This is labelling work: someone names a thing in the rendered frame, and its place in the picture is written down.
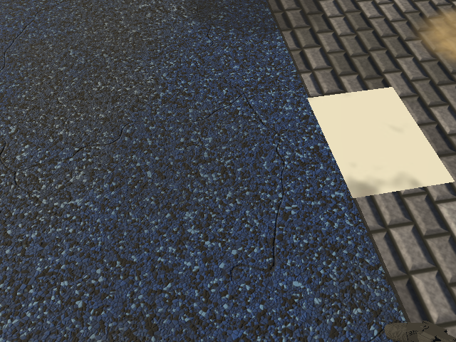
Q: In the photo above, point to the right robot hand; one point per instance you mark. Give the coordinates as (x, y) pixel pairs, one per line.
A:
(417, 332)

